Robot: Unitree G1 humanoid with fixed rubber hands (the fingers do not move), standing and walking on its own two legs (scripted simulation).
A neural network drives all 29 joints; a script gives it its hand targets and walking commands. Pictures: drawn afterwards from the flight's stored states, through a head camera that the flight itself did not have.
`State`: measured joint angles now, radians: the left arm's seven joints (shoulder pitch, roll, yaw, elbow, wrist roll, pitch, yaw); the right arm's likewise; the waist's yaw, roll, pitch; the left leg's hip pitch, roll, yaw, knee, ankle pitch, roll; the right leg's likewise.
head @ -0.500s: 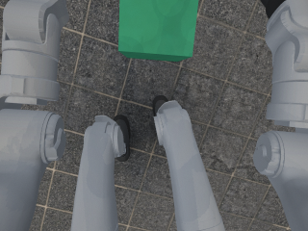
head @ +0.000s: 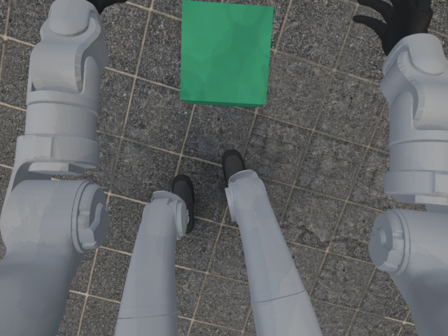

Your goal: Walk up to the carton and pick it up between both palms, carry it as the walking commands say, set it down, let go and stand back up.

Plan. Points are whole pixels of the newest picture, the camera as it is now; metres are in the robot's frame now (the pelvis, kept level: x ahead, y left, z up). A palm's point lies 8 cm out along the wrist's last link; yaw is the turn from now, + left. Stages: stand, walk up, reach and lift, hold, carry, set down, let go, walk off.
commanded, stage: let go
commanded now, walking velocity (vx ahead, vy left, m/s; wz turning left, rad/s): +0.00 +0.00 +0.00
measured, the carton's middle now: (224, 64) +0.53 -0.10 -0.53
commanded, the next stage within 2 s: stand in 1.36 s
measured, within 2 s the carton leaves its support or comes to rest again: neither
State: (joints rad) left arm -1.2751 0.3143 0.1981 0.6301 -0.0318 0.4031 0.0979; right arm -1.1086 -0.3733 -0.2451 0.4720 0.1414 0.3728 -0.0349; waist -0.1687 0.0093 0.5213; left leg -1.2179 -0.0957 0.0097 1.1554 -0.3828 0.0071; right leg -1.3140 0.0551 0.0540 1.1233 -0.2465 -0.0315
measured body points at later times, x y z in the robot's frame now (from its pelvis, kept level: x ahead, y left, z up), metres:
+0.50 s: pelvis +0.05 -0.02 +0.06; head +0.24 -0.04 +0.47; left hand +0.39 +0.14 -0.04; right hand +0.31 -0.28 -0.03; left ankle +0.08 +0.11 -0.62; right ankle +0.14 -0.09 -0.62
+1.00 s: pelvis +0.12 +0.02 +0.12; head +0.16 +0.02 +0.56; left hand +0.29 +0.24 +0.02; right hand +0.28 -0.21 +0.03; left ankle +0.08 +0.11 -0.62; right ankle +0.14 -0.09 -0.62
